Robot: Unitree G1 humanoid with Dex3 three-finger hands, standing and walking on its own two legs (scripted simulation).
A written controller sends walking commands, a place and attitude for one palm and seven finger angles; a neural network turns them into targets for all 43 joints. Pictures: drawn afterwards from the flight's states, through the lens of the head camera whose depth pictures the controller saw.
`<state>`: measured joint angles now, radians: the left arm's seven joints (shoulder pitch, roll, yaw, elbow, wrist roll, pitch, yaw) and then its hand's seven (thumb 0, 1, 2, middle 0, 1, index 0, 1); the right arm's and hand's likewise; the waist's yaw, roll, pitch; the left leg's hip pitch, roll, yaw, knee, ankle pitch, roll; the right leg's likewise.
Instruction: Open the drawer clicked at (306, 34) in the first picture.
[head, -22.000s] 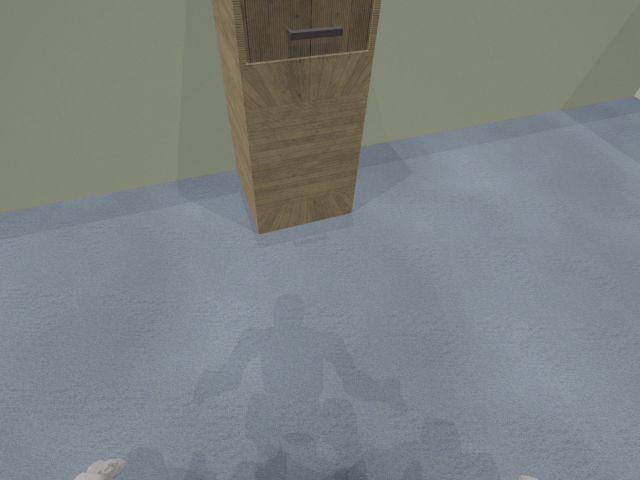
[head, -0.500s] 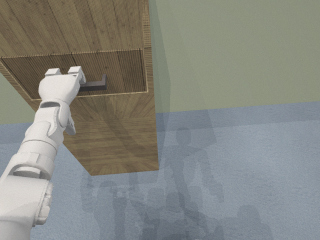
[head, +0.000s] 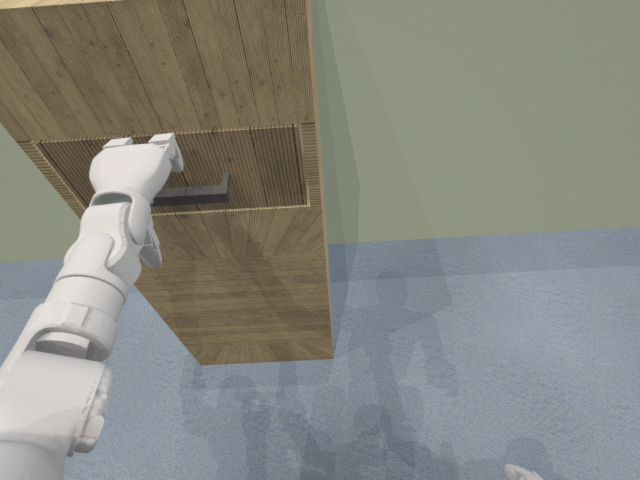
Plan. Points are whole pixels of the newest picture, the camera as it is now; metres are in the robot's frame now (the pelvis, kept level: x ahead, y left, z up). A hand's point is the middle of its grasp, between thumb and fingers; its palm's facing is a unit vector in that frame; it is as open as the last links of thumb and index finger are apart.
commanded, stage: lift the fingers back up to retry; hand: left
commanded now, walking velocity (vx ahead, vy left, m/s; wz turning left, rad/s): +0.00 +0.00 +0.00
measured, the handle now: (180, 188) +0.53 +0.24 +0.05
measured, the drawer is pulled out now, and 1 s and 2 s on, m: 0.00 0.00 0.00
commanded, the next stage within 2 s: re-aim the fingers above the handle in 0.04 s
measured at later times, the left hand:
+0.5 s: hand (156, 205) +0.44 +0.24 +0.10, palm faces -0.04 +0.00 -1.00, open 13.9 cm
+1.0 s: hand (160, 219) +0.43 +0.23 +0.09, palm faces -0.06 +0.01 -1.00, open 13.9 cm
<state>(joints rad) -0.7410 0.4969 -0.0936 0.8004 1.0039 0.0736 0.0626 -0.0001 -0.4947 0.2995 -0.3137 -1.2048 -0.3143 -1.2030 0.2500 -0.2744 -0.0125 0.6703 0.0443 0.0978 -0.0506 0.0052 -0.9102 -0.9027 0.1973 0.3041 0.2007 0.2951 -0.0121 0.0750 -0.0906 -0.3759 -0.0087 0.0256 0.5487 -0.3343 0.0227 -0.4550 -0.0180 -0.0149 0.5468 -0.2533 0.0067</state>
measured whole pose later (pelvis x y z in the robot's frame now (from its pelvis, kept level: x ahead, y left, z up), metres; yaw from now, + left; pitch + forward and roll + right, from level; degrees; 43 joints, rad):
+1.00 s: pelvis -0.01 +0.00 +0.00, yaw +1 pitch +9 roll +0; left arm -0.73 0.49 -0.14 0.77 1.01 -0.03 0.07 0.00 -0.49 0.30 -0.32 -1.21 -0.32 -1.20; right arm 0.27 -0.28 -0.03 0.69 0.04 0.06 -0.07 0.01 -0.91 -0.90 0.20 0.30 0.20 0.30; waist -0.01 0.05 -0.06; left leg -0.39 -0.02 0.01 0.56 -0.32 0.03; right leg -0.45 -0.03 -0.03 0.54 -0.24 0.01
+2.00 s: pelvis -0.01 +0.00 +0.00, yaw +1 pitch +10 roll +0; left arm -0.68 0.48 -0.09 0.65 1.01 -0.19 0.10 0.00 -0.49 0.30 -0.32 -1.20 -0.32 -1.20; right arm 0.24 -0.27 -0.03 0.67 0.02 0.07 -0.08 0.01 -0.91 -0.90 0.20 0.30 0.20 0.30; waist -0.02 0.04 -0.05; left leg -0.42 -0.01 0.01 0.60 -0.35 0.02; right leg -0.48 -0.02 -0.03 0.58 -0.26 0.01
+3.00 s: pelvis -0.02 +0.00 -0.01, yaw +0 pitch +14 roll +0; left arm -0.79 0.58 -0.02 0.91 1.05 -0.16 0.15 0.00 -0.49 0.30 -0.33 -1.25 -0.31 -1.23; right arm 0.35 -0.30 -0.05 0.68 0.02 0.06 -0.07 0.00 -0.91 -0.90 0.20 0.30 0.20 0.30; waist -0.04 0.03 -0.09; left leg -0.57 0.00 0.02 0.69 -0.37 0.02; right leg -0.63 -0.01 -0.01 0.66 -0.27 0.00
